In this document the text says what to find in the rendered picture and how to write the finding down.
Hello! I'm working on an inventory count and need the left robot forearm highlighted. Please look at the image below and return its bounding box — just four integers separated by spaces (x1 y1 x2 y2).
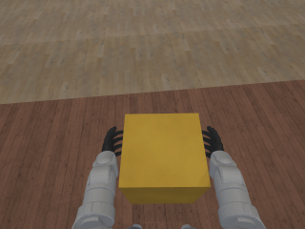
71 151 119 229

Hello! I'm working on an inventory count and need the robot left hand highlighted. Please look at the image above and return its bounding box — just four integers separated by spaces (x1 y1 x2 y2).
101 126 124 156

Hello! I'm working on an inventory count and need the carton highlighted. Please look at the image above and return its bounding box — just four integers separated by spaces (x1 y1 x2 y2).
118 113 212 204

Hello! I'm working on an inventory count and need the robot right hand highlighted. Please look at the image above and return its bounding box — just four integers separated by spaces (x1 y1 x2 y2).
201 126 224 159

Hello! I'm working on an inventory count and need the right robot forearm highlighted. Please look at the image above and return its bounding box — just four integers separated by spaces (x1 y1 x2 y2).
209 150 267 229

